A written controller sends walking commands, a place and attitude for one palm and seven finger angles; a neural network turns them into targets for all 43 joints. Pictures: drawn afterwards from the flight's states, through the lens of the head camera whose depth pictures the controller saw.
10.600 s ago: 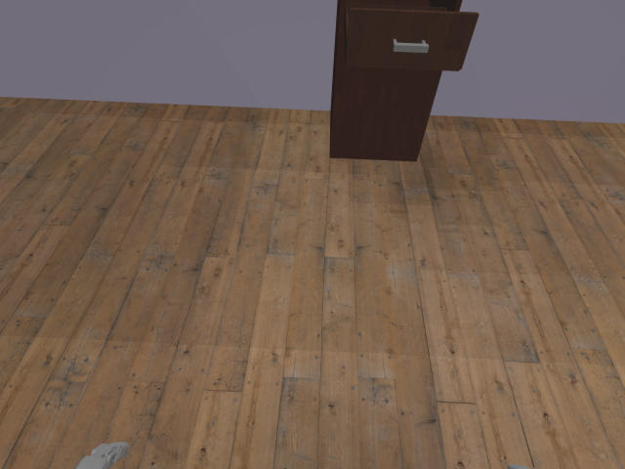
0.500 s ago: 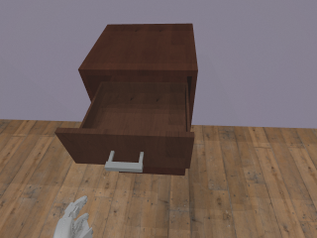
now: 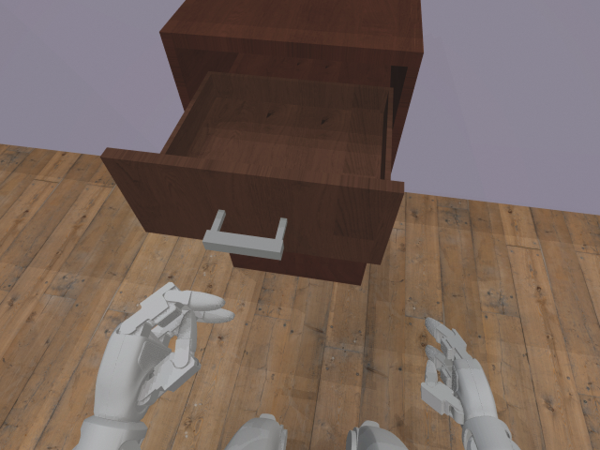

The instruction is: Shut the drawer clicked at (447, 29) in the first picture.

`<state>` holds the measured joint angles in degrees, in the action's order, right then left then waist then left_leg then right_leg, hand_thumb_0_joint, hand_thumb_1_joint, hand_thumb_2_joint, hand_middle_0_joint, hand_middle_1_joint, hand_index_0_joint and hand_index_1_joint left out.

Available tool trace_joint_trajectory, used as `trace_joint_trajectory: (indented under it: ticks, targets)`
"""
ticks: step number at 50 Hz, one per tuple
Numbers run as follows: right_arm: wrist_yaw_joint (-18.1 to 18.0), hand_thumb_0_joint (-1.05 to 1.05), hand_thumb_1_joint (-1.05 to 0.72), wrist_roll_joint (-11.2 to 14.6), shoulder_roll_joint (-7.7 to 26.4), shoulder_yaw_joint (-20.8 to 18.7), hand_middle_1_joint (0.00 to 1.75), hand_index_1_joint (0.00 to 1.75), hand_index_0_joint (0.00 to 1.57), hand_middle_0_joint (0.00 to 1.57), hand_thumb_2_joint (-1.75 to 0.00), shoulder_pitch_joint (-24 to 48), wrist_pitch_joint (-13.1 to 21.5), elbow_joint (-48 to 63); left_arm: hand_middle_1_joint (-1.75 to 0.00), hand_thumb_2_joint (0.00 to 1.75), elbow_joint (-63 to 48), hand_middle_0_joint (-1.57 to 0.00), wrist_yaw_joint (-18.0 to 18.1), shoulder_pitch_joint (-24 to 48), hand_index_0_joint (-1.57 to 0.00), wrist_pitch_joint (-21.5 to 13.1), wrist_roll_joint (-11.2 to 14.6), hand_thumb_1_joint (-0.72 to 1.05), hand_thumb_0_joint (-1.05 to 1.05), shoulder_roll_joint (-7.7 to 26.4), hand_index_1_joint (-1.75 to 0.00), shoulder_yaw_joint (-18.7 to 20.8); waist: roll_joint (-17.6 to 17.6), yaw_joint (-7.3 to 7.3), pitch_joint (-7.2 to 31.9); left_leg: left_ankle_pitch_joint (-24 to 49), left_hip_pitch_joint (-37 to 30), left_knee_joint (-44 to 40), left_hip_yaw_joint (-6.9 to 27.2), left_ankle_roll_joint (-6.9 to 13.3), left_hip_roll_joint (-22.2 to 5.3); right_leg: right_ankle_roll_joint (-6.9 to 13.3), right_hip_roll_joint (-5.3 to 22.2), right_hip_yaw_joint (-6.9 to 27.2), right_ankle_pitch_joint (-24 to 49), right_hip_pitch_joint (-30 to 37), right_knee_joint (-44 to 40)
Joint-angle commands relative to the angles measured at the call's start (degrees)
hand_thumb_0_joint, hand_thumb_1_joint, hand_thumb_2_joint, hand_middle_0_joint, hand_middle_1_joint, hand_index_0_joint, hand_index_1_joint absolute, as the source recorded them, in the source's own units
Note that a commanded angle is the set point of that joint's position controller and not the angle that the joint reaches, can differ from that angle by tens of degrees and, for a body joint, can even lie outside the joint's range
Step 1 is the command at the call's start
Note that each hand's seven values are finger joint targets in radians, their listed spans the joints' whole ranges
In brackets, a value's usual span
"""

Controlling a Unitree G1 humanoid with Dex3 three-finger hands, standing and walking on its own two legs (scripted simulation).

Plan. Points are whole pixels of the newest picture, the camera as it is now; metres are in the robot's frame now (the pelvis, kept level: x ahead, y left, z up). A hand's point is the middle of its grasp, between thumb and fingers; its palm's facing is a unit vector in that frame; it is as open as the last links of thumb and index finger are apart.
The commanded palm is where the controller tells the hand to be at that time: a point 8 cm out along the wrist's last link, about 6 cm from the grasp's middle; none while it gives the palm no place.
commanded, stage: raise the hand and make a fist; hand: left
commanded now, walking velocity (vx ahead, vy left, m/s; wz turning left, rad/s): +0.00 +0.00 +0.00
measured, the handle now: (247, 232) +0.40 +0.12 +0.03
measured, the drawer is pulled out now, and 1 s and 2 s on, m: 0.29 0.29 0.29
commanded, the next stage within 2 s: bring the fist close to the handle in 1.24 s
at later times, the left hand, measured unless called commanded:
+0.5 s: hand (209, 359) +0.20 +0.12 +0.09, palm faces -0.14 -0.99 -0.01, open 3.1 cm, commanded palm +0.18 +0.18 +0.11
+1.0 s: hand (182, 344) +0.20 +0.13 +0.14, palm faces -0.01 -1.00 +0.02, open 3.3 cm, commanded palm +0.16 +0.18 +0.13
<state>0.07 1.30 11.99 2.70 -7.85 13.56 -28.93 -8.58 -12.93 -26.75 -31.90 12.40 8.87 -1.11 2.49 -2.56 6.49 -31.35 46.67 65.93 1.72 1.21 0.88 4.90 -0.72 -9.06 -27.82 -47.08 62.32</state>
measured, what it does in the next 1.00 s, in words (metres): stands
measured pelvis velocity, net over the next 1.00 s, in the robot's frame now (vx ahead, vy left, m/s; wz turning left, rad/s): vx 0.03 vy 0.02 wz -0.02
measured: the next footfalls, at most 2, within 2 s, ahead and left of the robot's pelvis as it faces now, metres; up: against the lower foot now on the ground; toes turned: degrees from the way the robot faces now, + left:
none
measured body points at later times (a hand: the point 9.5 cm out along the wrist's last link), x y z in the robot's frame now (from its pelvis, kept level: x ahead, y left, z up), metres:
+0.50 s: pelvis +0.03 +0.02 +0.02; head +0.07 +0.01 +0.47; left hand +0.20 +0.17 +0.09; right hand +0.22 -0.22 -0.03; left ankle +0.01 +0.11 -0.65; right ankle +0.04 -0.07 -0.65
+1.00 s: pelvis +0.03 +0.02 +0.03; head +0.05 +0.01 +0.48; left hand +0.19 +0.19 +0.14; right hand +0.22 -0.20 -0.03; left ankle +0.01 +0.11 -0.65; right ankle +0.04 -0.07 -0.65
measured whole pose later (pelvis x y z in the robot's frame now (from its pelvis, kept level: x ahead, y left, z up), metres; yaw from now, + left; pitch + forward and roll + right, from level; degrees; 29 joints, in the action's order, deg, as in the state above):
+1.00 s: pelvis +0.03 +0.02 +0.03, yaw -1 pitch +8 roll -1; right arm -0.2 2.1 13.1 2.1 -16.3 10.2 -24.1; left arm -27.3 -3.1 -42.5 -16.3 8.5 7.1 -6.3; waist 3.0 -0.8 7.2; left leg -29.8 33.3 54.8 -0.6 2.9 1.6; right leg 2.6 -0.7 -6.1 -26.1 -34.8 52.4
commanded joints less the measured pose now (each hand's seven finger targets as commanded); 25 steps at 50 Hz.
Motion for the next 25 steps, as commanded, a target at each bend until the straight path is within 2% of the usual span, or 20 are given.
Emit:
trace_joint_trajectory:
  ticks: [1, 2, 4, 5, 6, 7, 8, 10, 11, 13, 14, 15, 17, 19, 20, 22, 25]
  targets:
    - [-2.2, 0.00, -0.90, 2.5, 8.8, -4.6, 0.30, 0.30, 0.20, 0.20, -0.90, 0.6, 0.9, 11.5, -1.04, 0.90, -4.2, -0.88, -3.9, -5.1, -0.88, 12.2, -1.5, 0.90, 0.00, 7.9, -1.04, 2.0, -8.3, 2.62, 10.2, 8.8, -0.7, -12.7, 0.3, 1.2, 0.6, -4.5, 3.3, 15.1, -0.8, 16.9, -19.1]
    - [-2.5, 0.00, -0.90, 2.6, 8.0, -4.5, 0.30, 0.30, 0.20, 0.20, -0.90, 1.9, -0.2, 12.6, -1.06, 0.90, -6.5, -0.90, -2.5, -6.9, -0.90, 15.2, -1.1, 0.90, 0.00, 8.9, -1.06, 4.6, -8.8, 0.72, 11.6, 9.4, -1.6, -14.2, 0.2, 1.0, 0.8, -4.5, 3.6, 14.6, -0.5, 19.6, -19.1]
    - [-2.9, 0.00, -0.90, 2.3, 6.3, -4.0, 0.30, 0.30, 0.20, 0.20, -0.90, 3.3, -1.6, 13.7, -1.10, 0.90, -13.0, -0.94, 2.0, -6.9, -0.94, 17.9, 0.7, 0.90, 0.00, 7.2, -1.10, 7.3, -8.5, -0.81, 12.9, 12.0, -3.1, -15.5, -0.4, 0.7, 0.8, -4.4, 3.5, 13.3, 3.6, 22.9, -18.3]
    - [-3.0, 0.00, -0.90, 2.1, 5.7, -3.9, 0.30, 0.30, 0.20, 0.20, -0.90, 3.9, -1.7, 13.0, -1.12, 0.90, -14.1, -0.96, 5.0, -7.0, -0.96, 17.6, 1.4, 0.90, 0.00, 6.7, -1.12, 8.6, -7.6, -1.16, 12.5, 12.8, -3.7, -15.9, 0.0, 0.4, 0.6, -4.1, 3.0, 12.6, 6.1, 23.7, -17.9]
    - [-2.8, 0.00, -0.90, 1.7, 5.1, -3.9, 0.30, 0.30, 0.20, 0.20, -0.90, 2.4, -1.5, 12.8, -1.14, 0.90, -17.8, -0.98, 7.6, -6.6, -0.98, 16.2, 1.8, 0.90, 0.00, 5.7, -1.14, 9.1, -6.3, -1.33, 13.3, 14.8, -5.0, -16.5, 0.1, 0.3, 0.2, -3.7, 2.7, 11.6, 10.2, 24.3, -16.9]
    - [-2.5, 0.00, -0.90, 1.4, 4.5, -4.1, 0.30, 0.30, 0.20, 0.20, -0.90, 1.3, -1.1, 12.1, -1.17, 0.90, -18.5, -1.00, 9.8, -8.9, -1.00, 14.5, 1.7, 0.90, 0.00, 4.8, -1.17, 9.5, -4.9, -1.46, 12.3, 16.5, -5.9, -17.0, 0.1, 0.0, 0.0, -3.3, 2.1, 10.1, 13.4, 23.8, -15.9]
    - [-2.2, 0.00, -0.90, 1.0, 4.5, -4.1, 0.30, 0.30, 0.20, 0.20, -0.90, 0.4, -0.6, 11.6, -1.19, 0.90, -19.3, -1.02, 11.2, -8.9, -1.02, 12.3, 1.2, 0.90, 0.00, 3.8, -1.19, 8.2, -5.6, -0.72, 11.8, 17.5, -6.0, -16.9, 0.0, 0.1, -0.2, -3.3, 1.8, 9.8, 15.8, 22.7, -15.3]
    - [-1.5, 0.00, -0.90, 0.4, 5.0, -4.7, 0.30, 0.30, 0.20, 0.20, -0.90, -1.0, 0.4, 10.3, -1.23, 0.90, -20.1, -1.06, 11.9, -9.7, -1.06, 7.8, -1.0, 0.90, 0.00, 4.1, -1.23, 6.4, -5.7, 0.48, 11.0, 19.0, -5.4, -16.4, 0.1, 0.2, -0.6, -3.2, 1.4, 8.9, 17.2, 20.2, -13.9]
    - [-1.0, 0.00, -0.90, 0.2, 5.4, -4.6, 0.30, 0.30, 0.20, 0.20, -0.90, -1.1, 1.2, 10.1, -1.25, 0.90, -20.7, -1.08, 11.1, -9.8, -1.08, 5.6, -2.1, 0.90, 0.00, 2.1, -1.25, 2.2, -3.3, 1.87, 9.3, 18.7, -5.9, -15.8, 0.0, 0.4, -0.6, -3.3, 1.4, 8.9, 16.7, 17.4, -13.6]
    - [-0.2, 0.00, -0.90, 0.3, 6.6, -4.5, 0.30, 0.30, 0.20, 0.20, -0.90, -1.7, 2.8, 10.1, -1.30, 0.90, -20.4, -1.12, 8.1, -8.8, -1.12, 2.8, -2.7, 0.90, 0.00, -0.6, -1.30, -4.3, -1.1, 4.69, 7.2, 16.7, -7.1, -14.6, 0.4, 0.7, -0.7, -3.6, 1.7, 8.7, 13.3, 13.3, -13.9]
    - [-0.3, 0.00, -0.90, 0.4, 7.2, -4.7, 0.30, 0.30, 0.20, 0.20, -0.90, -2.3, 3.4, 10.1, -1.32, 0.90, -19.9, -1.14, 6.4, -9.0, -1.14, 2.3, -2.6, 0.90, 0.00, -0.7, -1.32, -5.4, -1.0, 5.12, 7.0, 15.9, -7.5, -14.5, 0.8, 0.8, -0.9, -3.5, 1.7, 8.6, 11.6, 12.5, -14.1]
    - [-0.3, 0.00, -0.90, 0.7, 7.8, -4.7, 0.30, 0.30, 0.20, 0.20, -0.90, -2.3, 3.8, 10.5, -1.34, 0.90, -19.9, -1.16, 5.0, -8.8, -1.16, 2.3, -2.9, 0.90, 0.00, -1.8, -1.34, -8.0, -2.9, 6.37, 6.3, 15.5, -7.5, -14.0, 1.1, 1.2, -1.0, -3.8, 1.9, 9.3, 10.8, 12.0, -14.9]
    - [-0.8, 0.00, -0.90, 1.0, 8.3, -5.3, 0.30, 0.30, 0.20, 0.20, -0.90, -3.7, 3.7, 11.2, -1.38, 0.90, -20.0, -1.20, 3.2, -11.7, -1.20, 3.7, -3.0, 0.90, 0.00, 0.2, -1.38, -7.1, -4.0, 5.56, 8.7, 14.5, -7.7, -14.2, 1.0, 1.2, -0.8, -3.8, 2.1, 9.7, 9.3, 13.3, -15.6]
    - [-1.3, 0.00, -0.90, 1.0, 8.3, -5.6, 0.30, 0.30, 0.20, 0.20, -0.90, -3.4, 2.7, 12.2, -1.43, 0.90, -21.4, -1.24, 3.9, -13.0, -1.24, 6.1, -4.1, 0.90, 0.00, 3.8, -1.43, -3.6, -2.7, 3.86, 9.9, 14.8, -8.3, -15.5, 0.9, 1.0, -0.7, -3.4, 2.1, 9.1, 9.2, 14.7, -15.3]
    - [-1.5, 0.00, -0.90, 1.0, 8.1, -5.6, 0.30, 0.30, 0.20, 0.20, -0.90, -3.0, 1.5, 12.0, -1.45, 0.90, -20.5, -1.26, 5.6, -13.0, -1.26, 7.6, -4.9, 0.90, 0.00, 7.0, -1.45, 0.1, -3.1, 3.03, 9.7, 14.5, -8.2, -16.2, 0.9, 0.9, -0.7, -3.3, 1.8, 8.7, 8.6, 15.2, -15.1]
    - [-1.6, 0.00, -0.90, 0.9, 6.9, -5.4, 0.30, 0.30, 0.20, 0.20, -0.90, -2.6, 0.0, 13.7, -1.49, 0.90, -23.4, -1.30, 8.5, -14.0, -1.30, 9.4, -5.4, 0.90, 0.00, 5.8, -1.49, 1.2, -0.8, 1.46, 10.2, 17.6, -10.3, -17.7, 0.6, 0.7, -0.8, -2.9, 1.4, 7.0, 12.2, 16.5, -13.8]
    - [-1.5, 0.00, -0.90, 1.0, 6.1, -4.8, 0.30, 0.30, 0.20, 0.20, -0.90, -2.5, -1.2, 14.8, -1.56, 0.90, -26.1, -1.36, 12.0, -12.4, -1.36, 10.5, -4.2, 0.90, 0.00, 3.1, -1.56, 1.2, -1.3, 1.14, 9.7, 21.1, -12.1, -18.6, 0.6, 0.2, -1.0, -2.8, 0.9, 6.2, 16.4, 17.9, -13.9]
